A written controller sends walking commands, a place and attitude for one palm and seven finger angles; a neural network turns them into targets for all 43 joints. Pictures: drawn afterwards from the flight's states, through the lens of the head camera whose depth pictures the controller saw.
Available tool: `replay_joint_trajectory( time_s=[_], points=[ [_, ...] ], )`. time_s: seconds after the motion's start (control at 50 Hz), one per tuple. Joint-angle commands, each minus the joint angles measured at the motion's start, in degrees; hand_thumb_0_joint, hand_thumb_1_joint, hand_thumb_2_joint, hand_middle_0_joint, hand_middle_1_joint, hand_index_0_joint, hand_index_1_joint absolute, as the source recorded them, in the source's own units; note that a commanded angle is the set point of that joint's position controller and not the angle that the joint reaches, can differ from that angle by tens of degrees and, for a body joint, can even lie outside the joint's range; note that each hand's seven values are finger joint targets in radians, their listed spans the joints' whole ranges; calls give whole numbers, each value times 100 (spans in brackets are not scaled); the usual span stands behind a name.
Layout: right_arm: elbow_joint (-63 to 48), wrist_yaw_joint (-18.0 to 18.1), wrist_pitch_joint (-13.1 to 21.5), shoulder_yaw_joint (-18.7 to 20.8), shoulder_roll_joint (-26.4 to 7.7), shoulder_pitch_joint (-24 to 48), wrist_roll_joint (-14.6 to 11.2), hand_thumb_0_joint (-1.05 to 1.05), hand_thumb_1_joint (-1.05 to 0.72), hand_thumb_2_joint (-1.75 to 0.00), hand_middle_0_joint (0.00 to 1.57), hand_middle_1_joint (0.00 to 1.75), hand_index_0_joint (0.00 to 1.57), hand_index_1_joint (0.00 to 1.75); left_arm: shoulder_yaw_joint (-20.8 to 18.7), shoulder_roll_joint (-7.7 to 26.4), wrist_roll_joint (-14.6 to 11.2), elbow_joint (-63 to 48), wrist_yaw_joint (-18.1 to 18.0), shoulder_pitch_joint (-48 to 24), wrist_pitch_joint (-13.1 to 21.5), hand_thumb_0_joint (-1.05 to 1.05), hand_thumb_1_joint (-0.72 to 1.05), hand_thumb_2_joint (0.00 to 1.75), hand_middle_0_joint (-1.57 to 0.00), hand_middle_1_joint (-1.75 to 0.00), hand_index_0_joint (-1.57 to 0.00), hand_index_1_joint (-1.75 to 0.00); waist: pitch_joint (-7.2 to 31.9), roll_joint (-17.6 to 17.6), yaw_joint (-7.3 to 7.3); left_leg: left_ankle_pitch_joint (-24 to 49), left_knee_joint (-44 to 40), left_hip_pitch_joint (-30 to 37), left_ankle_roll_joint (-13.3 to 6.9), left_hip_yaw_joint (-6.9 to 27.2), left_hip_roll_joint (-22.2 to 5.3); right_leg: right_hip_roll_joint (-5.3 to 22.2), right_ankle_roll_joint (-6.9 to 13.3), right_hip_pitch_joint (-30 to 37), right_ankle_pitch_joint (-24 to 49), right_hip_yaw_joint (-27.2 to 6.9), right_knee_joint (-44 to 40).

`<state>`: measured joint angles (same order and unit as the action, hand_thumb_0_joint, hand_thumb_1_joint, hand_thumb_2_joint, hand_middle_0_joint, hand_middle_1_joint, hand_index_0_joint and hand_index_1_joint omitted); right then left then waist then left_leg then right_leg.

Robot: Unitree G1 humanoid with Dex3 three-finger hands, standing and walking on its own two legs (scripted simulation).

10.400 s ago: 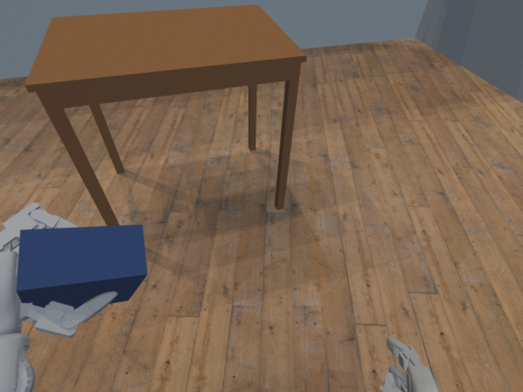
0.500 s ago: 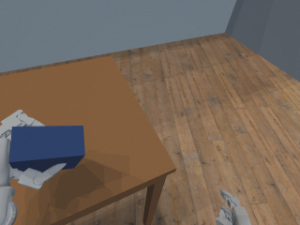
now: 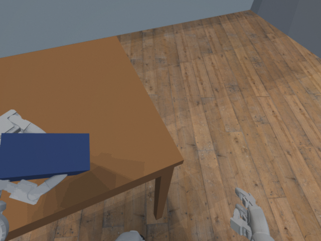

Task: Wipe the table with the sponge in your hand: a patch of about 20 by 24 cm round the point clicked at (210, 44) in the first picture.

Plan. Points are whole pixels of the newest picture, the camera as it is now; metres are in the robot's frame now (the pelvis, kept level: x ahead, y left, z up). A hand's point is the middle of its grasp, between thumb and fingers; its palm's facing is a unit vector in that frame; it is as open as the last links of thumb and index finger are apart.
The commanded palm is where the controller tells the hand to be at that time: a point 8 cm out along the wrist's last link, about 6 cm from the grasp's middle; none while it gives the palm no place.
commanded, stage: shuffle to correct the standing spot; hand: left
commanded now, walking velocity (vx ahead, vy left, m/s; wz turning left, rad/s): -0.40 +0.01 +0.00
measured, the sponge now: (58, 158) +0.23 +0.21 +0.15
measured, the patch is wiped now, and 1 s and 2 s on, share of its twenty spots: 0.00 0.00 0.00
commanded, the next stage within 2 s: come to a stop and stand still in 0.24 s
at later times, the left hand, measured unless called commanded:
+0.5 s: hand out of the picture +0.16 +0.28 +0.24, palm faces +0.45 -0.73 -0.51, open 9.7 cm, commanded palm +0.07 +0.27 +0.18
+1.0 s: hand out of the picture +0.03 +0.25 +0.19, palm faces +0.36 -0.85 -0.38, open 9.7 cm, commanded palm -0.02 +0.29 +0.18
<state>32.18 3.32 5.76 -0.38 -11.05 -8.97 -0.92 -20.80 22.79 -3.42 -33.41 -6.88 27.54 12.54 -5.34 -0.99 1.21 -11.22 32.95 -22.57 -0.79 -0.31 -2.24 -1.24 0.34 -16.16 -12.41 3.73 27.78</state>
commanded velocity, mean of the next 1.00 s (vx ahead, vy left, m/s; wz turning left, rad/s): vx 0.02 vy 0.00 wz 0.00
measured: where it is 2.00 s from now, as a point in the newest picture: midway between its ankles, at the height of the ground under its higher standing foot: outside the picture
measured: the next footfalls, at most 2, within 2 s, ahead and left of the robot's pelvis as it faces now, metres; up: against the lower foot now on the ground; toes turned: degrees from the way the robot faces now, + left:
right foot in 0.40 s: -0.06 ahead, -0.18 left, +0.00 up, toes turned -1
left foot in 0.76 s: -0.01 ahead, +0.11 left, +0.00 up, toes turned -5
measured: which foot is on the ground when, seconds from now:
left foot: down 0.00-0.62, up 0.64-0.74, down 0.76-0.90, up 0.92-1.00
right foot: down 0.00-0.16, up 0.18-0.38, down 0.40-0.74, up 0.76-0.90, down 0.92-1.00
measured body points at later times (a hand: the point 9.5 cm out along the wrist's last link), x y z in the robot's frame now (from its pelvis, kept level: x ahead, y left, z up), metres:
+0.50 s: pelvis -0.10 +0.00 +0.00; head -0.04 +0.03 +0.44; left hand +0.13 +0.32 +0.27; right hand +0.07 -0.20 -0.10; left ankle +0.01 +0.09 -0.73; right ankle -0.09 -0.17 -0.73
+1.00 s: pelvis -0.19 +0.02 -0.02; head -0.22 +0.03 +0.43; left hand +0.00 +0.29 +0.21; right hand -0.06 -0.22 -0.10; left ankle -0.13 +0.11 -0.66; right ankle -0.16 -0.07 -0.73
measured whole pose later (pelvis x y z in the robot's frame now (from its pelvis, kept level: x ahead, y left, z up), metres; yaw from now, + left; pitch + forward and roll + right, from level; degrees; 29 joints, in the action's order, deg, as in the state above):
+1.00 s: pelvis -0.19 +0.02 -0.02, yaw -2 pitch -4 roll -1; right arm 35.7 -1.0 4.3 0.1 -11.3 -15.4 -0.6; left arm -22.8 22.1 -2.1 -26.2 -2.8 20.9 12.1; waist 0.1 -0.2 -0.3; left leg -21.7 68.3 -33.2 0.0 -0.2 1.1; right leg -2.4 4.5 -17.1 -17.3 4.0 38.8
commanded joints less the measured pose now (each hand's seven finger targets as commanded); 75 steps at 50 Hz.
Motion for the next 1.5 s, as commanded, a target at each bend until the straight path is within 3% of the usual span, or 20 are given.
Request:
replay_joint_trajectory(
  time_s=[0.0, 0.16, 0.34, 0.36, 0.38, 0.4, 0.46, 0.5, 0.56, 0.62, 0.7, 0.74, 0.84, 0.9, 1.1, 1.14, 1.18, 1.34, 1.4, 1.48],
  points=[
    [-582, 99, 258, 290, -616, 129, 32, 0, -90, -90, 20, 30, 20, 30, -641, 847, -63, -1156, -230, -262, 444, 0, 10, 130, -120, -160, -120, -160, 1335, 832, -124, -475, 1199, 1026, 105, 339, 149, 2017, 908, -723, 584, -1659, -1188],
    [-443, 178, 467, 336, -613, 214, 294, 0, -90, -90, 20, 30, 20, 30, -936, 1035, 49, -1254, -152, -360, 763, 0, 10, 130, -120, -160, -120, -160, 1420, -1021, -128, 2579, -1511, 354, -843, 1954, -1695, 217, 32, -94, -1695, -652, 2541],
    [-362, -66, 756, 420, -739, 143, 202, 0, -90, -90, 20, 30, 20, 30, -1135, 1065, -49, -1583, 54, 50, 922, 0, 10, 130, -120, -160, -120, -160, 1740, -1294, -34, 2207, -760, 1408, -535, 1371, -1144, 226, 141, 242, -787, -344, -237],
    [2132, -309, 1212, -164, 1058, 1155, -909, 0, -90, -90, 20, 30, 20, 30, -3242, 6280, 176, -2495, 318, -7235, 2044, 0, 10, 130, -120, -160, -120, -160, 3452, -372, 3486, 1745, -265, 285, 964, 2026, -2380, 2024, 236, 2016, -1513, -3215, -3230],
    [469, 106, 824, 83, -560, -1080, 203, 0, -90, -90, 20, 30, 20, 30, -3668, 4606, 400, -13, 256, -3992, 1204, 0, 10, 130, -120, -160, -120, -160, 954, 567, 56, 240, 1615, -189, 243, -154, 137, 1666, 984, 1258, 1592, -1804, -1879],
    [265, 17, 1016, 374, -384, -734, 197, 0, -90, -90, 20, 30, 20, 30, -1782, 2418, 268, 1654, 663, -3986, 989, 0, 10, 130, -120, -160, -120, -160, 1749, 693, -255, -872, 614, 240, 430, -326, 399, 1462, 946, 1595, 3980, -1395, -1009],
    [-278, -348, 934, 552, -1064, -333, -96, 0, -90, -90, 20, 30, 20, 30, -435, 725, -93, 1303, 774, -948, 372, 0, 10, 130, -120, -160, -120, -160, 1354, -640, 128, 1578, -785, 2019, -82, 289, -466, 478, 108, -420, 268, -269, 368],
    [-801, -506, 792, 426, -887, -121, -131, 0, -90, -90, 20, 30, 20, 30, -215, 447, -100, 75, 667, -488, 248, 0, 10, 130, -120, -160, -120, -160, 1446, -1211, 71, -809, -1655, 1387, -508, 1143, -910, 236, -11, -420, -1449, -283, 1373],
    [-1086, -474, 587, 306, -867, 188, -121, 0, -90, -90, 20, 30, 20, 30, -736, 1058, 201, -764, 323, -515, 214, 0, 10, 130, -120, -160, -120, -160, 923, -130, 170, -2848, -1392, -1020, -362, 373, -384, 266, 102, 1184, -1311, -108, 375],
    [-993, -224, 423, 277, -571, 342, -41, 0, -90, -90, 20, 30, 20, 30, -1368, 1736, 144, -1458, 120, -962, 241, 0, 10, 130, -120, -160, -120, -160, 703, 2106, 115, -1455, 2758, 144, 63, -257, 549, 1926, 1131, -1379, -3636, -2362, -1682],
    [-469, -79, 351, 252, -744, 30, 42, 0, -90, -90, 20, 30, 20, 30, -1010, 1279, 162, -954, -37, -1986, 193, 0, 10, 130, -120, -160, -120, -160, 533, -871, -319, -1644, -247, 1477, -12, 103, 195, 778, 451, -1988, -2515, -439, 900],
    [-695, -170, 430, 483, -1013, -1, 20, 0, -90, -90, 20, 30, 20, 30, -1078, 1405, 260, -937, -49, -2622, 262, 0, 10, 130, -120, -160, -120, -160, 696, -2912, -136, -2306, -1973, 263, -770, 1903, -749, -379, 55, -1295, -1964, 226, 3885],
    [-806, -500, 327, 449, -799, 261, -10, 0, -90, -90, 20, 30, 20, 30, -749, 788, 116, -175, 260, -1108, 385, 0, 10, 130, -120, -160, -120, -160, 1215, -1177, 94, -3150, -1404, -1273, -580, 1173, -520, -274, 342, 1420, -1749, 300, 1183],
    [-977, -459, 27, 333, -719, 366, -84, 0, -90, -90, 20, 30, 20, 30, -699, 965, 86, -345, 387, -846, 196, 0, 10, 130, -120, -160, -120, -160, 647, 1882, 135, -1527, 4366, -1820, 86, -360, 806, 1793, 985, 188, -2248, -2971, -1743],
    [-458, 97, 628, 154, -623, 7, 179, 0, -90, -90, 20, 30, 20, 30, -446, 749, 148, -384, -5, -1966, 161, 0, 10, 130, -120, -160, -120, -160, 1255, -400, -125, -867, -1092, 2121, -195, -683, 205, 678, 613, -714, -1959, -587, 493],
    [-666, -17, 600, 254, -762, 96, 96, 0, -90, -90, 20, 30, 20, 30, -438, 879, 196, -949, -35, -2330, 254, 0, 10, 130, -120, -160, -120, -160, 1067, -1903, -104, 636, -1560, 2814, -1062, 1880, -1433, -221, 59, -2184, -2011, 130, 2988],
    [-569, -223, 574, 302, -669, 89, 96, 0, -90, -90, 20, 30, 20, 30, -705, 993, 144, -638, 91, -1894, 207, 0, 10, 130, -120, -160, -120, -160, 817, -1360, -203, -928, -2008, 1863, -1319, 2783, -1704, 36, 27, -2323, -1624, -482, 3703],
    [-762, -148, 262, 225, -711, 128, 88, 0, -90, -90, 20, 30, 20, 30, -733, 797, 187, 130, 0, -1012, -21, 0, 10, 130, -120, -160, -120, -160, 762, -401, 18, -3082, -951, -1162, -358, 306, -656, -60, 217, 1741, -1183, 161, 99],
    [-743, -136, 281, 226, -649, 205, 54, 0, -90, -90, 20, 30, 20, 30, -563, 901, 119, 5, 6, -1849, -88, 0, 10, 130, -120, -160, -120, -160, 603, 1494, -28, -1866, 2771, -1083, 5, -95, 221, 2095, 1387, 333, -2867, -3625, -1867],
    [-535, -121, 325, 101, -650, 266, 105, 0, -90, -90, 20, 30, 20, 30, -387, 818, 162, -379, -61, -1934, -76, 0, 10, 130, -120, -160, -120, -160, 577, 655, -72, -1346, 1335, 356, -20, -64, -127, 1765, 1105, -780, -2181, -1950, -1526]
  ],
)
